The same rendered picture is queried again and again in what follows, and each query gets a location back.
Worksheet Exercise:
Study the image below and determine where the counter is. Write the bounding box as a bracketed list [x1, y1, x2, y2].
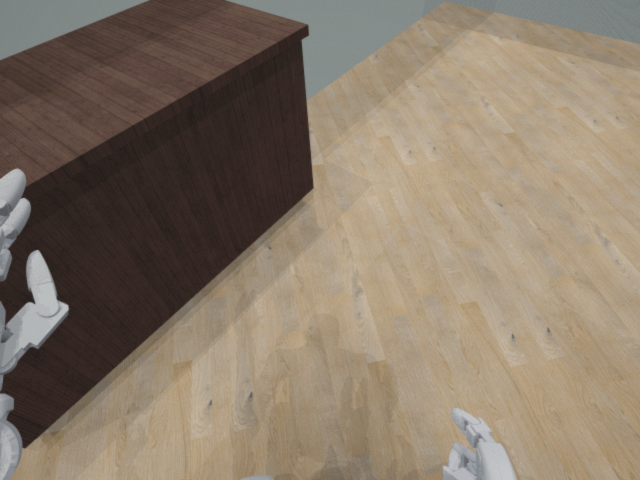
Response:
[0, 0, 314, 448]

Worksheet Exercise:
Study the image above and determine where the right robot hand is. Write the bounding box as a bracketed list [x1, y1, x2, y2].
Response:
[443, 408, 517, 480]

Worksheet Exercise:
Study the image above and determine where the left robot hand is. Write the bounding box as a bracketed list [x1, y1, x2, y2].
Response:
[0, 169, 69, 391]

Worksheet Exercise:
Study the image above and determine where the left robot forearm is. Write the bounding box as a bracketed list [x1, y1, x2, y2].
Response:
[0, 394, 22, 480]

